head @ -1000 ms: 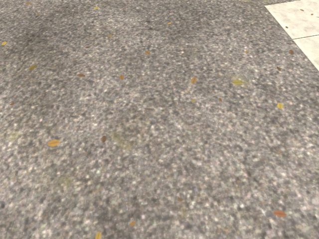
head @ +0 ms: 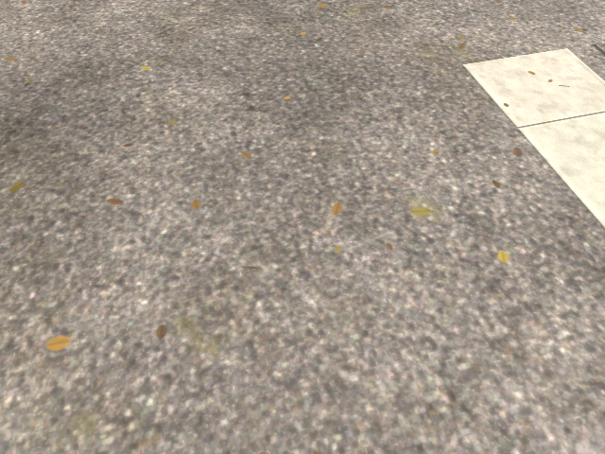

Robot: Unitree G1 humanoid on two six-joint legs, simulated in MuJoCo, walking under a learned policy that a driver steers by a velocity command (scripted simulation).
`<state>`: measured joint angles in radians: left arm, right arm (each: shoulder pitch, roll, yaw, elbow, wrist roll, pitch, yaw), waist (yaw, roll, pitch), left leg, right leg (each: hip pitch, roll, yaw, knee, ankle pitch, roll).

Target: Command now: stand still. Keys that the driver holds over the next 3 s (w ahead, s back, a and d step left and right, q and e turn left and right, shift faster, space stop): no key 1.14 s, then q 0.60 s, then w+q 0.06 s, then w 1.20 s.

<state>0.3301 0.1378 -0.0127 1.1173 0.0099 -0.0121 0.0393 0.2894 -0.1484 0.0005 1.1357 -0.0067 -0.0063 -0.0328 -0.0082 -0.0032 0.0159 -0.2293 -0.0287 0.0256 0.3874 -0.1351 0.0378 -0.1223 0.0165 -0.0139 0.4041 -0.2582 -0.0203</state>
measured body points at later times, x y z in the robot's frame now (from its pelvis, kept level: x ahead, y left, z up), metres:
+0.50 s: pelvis +0.02 -0.01 +0.00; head +0.02 +0.00 +0.45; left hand -0.02 +0.20 -0.16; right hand -0.01 -0.22 -0.16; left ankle +0.05 +0.10 -0.74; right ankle -0.02 -0.11 -0.74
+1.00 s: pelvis +0.03 -0.01 +0.00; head +0.03 -0.01 +0.45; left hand -0.02 +0.19 -0.16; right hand +0.00 -0.22 -0.16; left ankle +0.05 +0.10 -0.74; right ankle -0.02 -0.11 -0.74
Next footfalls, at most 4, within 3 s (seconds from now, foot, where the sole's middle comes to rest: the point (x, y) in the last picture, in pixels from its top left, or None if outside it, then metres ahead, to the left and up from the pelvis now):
2.02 right None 0.13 -0.08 -0.78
2.50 left None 0.36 0.22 -0.78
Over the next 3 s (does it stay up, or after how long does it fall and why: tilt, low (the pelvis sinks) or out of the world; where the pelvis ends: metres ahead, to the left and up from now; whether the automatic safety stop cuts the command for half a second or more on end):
stays up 0.50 0.21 -0.01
